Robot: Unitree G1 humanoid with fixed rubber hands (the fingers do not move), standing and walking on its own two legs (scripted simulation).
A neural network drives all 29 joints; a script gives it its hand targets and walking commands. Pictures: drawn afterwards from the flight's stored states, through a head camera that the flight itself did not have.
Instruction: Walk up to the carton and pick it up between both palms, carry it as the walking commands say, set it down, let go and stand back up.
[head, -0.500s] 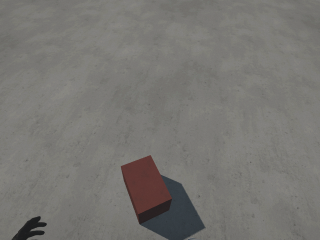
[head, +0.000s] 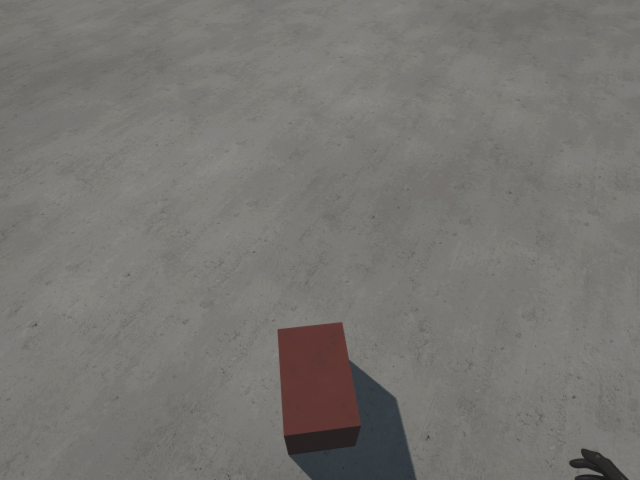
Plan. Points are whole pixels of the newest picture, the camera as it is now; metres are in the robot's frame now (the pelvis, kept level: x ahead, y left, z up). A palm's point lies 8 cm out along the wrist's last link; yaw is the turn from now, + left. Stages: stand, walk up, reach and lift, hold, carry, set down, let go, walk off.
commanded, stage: walk up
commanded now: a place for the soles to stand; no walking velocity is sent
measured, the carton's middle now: (315, 387) +0.49 +0.02 -0.65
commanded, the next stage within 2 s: reach and lift in 1.54 s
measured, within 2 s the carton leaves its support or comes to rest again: neither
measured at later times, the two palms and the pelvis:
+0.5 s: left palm out of the picture +0.05 +0.32 -0.08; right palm (587, 460) +0.18 -0.32 -0.08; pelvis +0.01 -0.02 +0.01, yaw +8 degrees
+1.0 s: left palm out of the picture +0.07 +0.32 -0.07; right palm (603, 460) +0.17 -0.32 -0.06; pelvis +0.01 -0.02 +0.03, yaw +9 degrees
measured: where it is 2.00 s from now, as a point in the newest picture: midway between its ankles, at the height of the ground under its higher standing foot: outside the picture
